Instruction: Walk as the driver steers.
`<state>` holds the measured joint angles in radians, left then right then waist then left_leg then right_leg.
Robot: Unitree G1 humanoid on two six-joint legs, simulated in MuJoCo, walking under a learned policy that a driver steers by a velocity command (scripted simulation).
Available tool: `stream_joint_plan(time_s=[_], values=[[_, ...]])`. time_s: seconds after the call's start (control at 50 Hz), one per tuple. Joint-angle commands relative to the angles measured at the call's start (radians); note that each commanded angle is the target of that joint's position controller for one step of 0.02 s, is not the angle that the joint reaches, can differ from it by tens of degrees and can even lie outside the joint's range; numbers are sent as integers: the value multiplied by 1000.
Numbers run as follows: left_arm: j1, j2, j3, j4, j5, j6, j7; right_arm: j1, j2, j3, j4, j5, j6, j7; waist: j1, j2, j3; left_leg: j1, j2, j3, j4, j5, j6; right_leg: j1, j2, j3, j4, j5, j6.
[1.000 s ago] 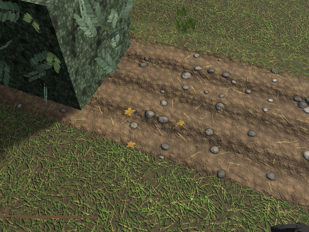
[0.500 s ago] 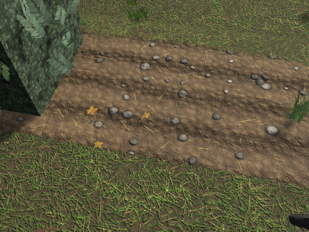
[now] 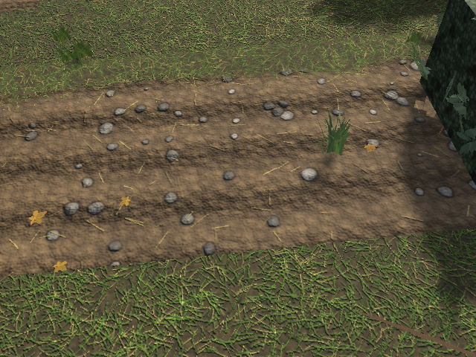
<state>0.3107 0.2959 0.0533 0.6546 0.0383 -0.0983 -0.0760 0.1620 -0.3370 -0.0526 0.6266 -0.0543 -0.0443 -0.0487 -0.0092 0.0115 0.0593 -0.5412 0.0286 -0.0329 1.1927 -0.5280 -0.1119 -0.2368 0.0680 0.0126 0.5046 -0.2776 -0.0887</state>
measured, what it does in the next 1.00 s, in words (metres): goes down: left foot, then right foot 0.18 m lower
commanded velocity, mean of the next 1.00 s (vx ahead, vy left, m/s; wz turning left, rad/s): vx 0.35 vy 0.00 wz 0.10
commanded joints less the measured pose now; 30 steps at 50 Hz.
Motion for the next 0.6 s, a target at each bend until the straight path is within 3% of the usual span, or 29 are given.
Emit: stream_joint_plan(time_s=[0.02, 0.04, 0.06, 0.08, 0.12, 0.16, 0.18, 0.2, 0.24, 0.26, 0.28, 0.32, 0.34, 0.36, 0.38, 0.4, 0.42, 0.44, 0.46, 0.48, 0.5, 0.52, 0.54, 0.56, 0.58, 0.6], values=[[-76, 132, 31, -101, 17, -14, 14, 34, -77, -3, -49, -1, 6, 9, -37, -71, -117, 1, 4, -45, 43, 147, -20, 36, -259, 264, -164, 634, -193], [-57, 132, 30, -97, 18, -17, 17, 41, -78, -1, -48, 0, 13, 16, -30, -77, -113, 6, 0, -40, 33, 166, -25, 34, -249, 271, -166, 587, -192], [-52, 132, 25, -95, 24, -17, 20, 77, -71, 6, -39, -15, 17, 29, -27, -78, -121, 56, -15, -19, 54, 216, -21, -6, -225, 254, -148, 527, -189], [-5, 127, 28, -85, 13, -19, 17, 56, -80, 0, -47, -14, 25, 26, -7, -94, -94, 4, 4, -36, 4, 168, -29, 29, -243, 316, -186, 371, -202], [63, 100, 20, -64, -3, -18, 13, 28, -60, 13, -44, -32, 31, 28, 47, -118, -41, -67, 31, -41, -110, 144, -16, 81, -256, 412, -250, -137, -198], [78, 94, 14, -62, -10, -18, 11, -18, -15, 31, -46, -32, 23, 39, 85, -117, -17, -62, 25, -9, -239, 90, 0, 85, -264, 460, -254, -296, -190], [79, 100, 13, -63, -13, -16, 10, -38, 4, 38, -50, -28, 17, 44, 96, -120, -20, -20, 10, 16, -295, 52, 7, 66, -254, 457, -253, -317, -189], [42, 111, 11, -83, -2, -12, 13, 10, 20, 44, -34, -44, 4, 54, 80, -136, -46, 108, -22, 73, -212, 74, 23, -34, -214, 406, -229, -265, -176], [5, 113, 9, -107, -2, -2, 21, 36, 17, 45, -30, -45, -15, 76, 73, -114, -37, 185, -58, 103, -264, 14, 38, -108, -189, 395, -202, -268, -191], [36, 102, 9, -87, -26, 2, 17, -16, 20, 46, -48, -22, -17, 78, 95, -105, -6, 125, -49, 69, -454, -57, 40, -31, -217, 457, -208, -309, -216], [19, 109, 12, -80, -36, 9, 14, -17, 35, 52, -46, -7, -22, 78, 92, -98, -12, 163, -58, 74, -563, 18, 54, -8, -220, 472, -171, -294, -224], [-32, 123, 16, -68, -31, 29, 5, 61, 49, 59, -14, 5, -32, 85, 56, -78, -44, 304, -76, 90, -737, 189, 90, -27, -231, 484, -99, -210, -263], [-73, 134, 18, -88, -2, 33, 8, 155, 49, 56, 14, -13, -49, 90, 27, -76, -77, 427, -123, 149, -597, 239, 103, -119, -192, 426, -16, -101, -258], [-40, 76, 0, -57, -1, 30, 4, 192, -7, 37, 9, -4, -59, 89, -5, -43, -82, 475, -51, 37, -763, 195, 147, -166, -203, 440, 66, -86, -241], [-30, 6, -20, -49, 13, 20, 4, 308, -61, 16, 34, -12, -75, 75, -36, 51, -100, 622, 80, -149, -769, 344, 263, -328, -112, 319, 366, -119, -134], [-25, -16, -24, -86, 35, 8, 1, 328, -157, -15, 32, -19, -88, 75, -41, 214, -63, 712, 319, -644, -879, 466, 569, -666, 50, 132, 630, -319, 17], [-103, 29, -11, -83, 52, -3, 24, 355, -65, -6, 58, -27, -82, 80, -94, -14, -1, 768, 392, -655, -953, 289, 597, -849, -15, 216, 718, -278, 54], [-136, 26, -14, -74, 47, -2, 47, 313, -10, 7, 70, -19, -82, 85, -75, -57, 29, 752, 328, -569, -920, 202, 535, -895, -50, 191, 796, -181, 86], [-123, 43, -11, -56, 47, 4, 57, 271, 52, 25, 67, -26, -80, 88, -54, -41, 6, 728, 250, -464, -903, 257, 485, -876, -75, 163, 807, -85, 108], [-128, 31, -16, -47, 57, 10, 57, 281, 84, 38, 89, -24, -79, 87, -43, -19, -4, 683, 185, -368, -875, 368, 445, -827, -97, 128, 761, -22, 117], [-111, -8, -44, -21, 77, 17, 45, 245, 120, 47, 89, -48, -72, 75, -19, -57, -5, 583, 122, -276, -836, 347, 381, -718, -155, 142, 635, 110, 106], [-140, -34, -54, -22, 76, 24, 28, 255, 89, 40, 88, -37, -69, 74, -38, 7, -6, 478, 80, -236, -838, 386, 391, -642, -135, 75, 631, 167, 113], [-177, -37, -62, -33, 72, 28, 13, 277, 80, 38, 101, -29, -72, 75, -55, 24, 5, 389, 76, -230, -840, 379, 410, -598, -138, 39, 611, 201, 115], [-189, -29, -63, -26, 81, 21, 13, 318, 99, 48, 131, -36, -87, 63, -70, 3, 4, 452, 58, -251, -807, 325, 394, -653, -163, 110, 467, 359, 128], [-224, -28, -66, -27, 78, 20, 13, 371, 86, 47, 152, -35, -96, 63, -93, 30, 15, 468, 61, -270, -771, 345, 412, -686, -166, 103, 411, 443, 140], [-245, -19, -67, -15, 70, 15, 13, 393, 102, 48, 171, -24, -102, 63, -107, -20, 25, 430, 36, -249, -693, 313, 405, -665, -175, 106, 262, 602, 152]])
